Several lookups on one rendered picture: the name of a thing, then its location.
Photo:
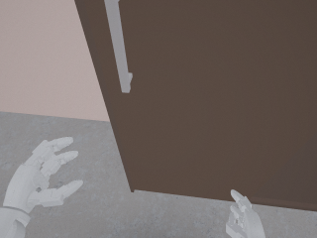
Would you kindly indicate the robot left forearm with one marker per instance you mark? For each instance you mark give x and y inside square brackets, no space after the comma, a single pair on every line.
[13,222]

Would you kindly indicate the wardrobe door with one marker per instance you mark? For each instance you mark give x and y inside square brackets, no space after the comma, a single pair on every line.
[296,180]
[223,93]

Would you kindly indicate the left robot hand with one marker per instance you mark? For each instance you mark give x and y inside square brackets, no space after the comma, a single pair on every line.
[21,192]

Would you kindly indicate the right robot hand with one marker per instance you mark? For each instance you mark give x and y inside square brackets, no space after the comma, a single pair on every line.
[249,223]

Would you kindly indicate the handle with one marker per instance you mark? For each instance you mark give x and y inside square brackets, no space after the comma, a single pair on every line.
[115,26]

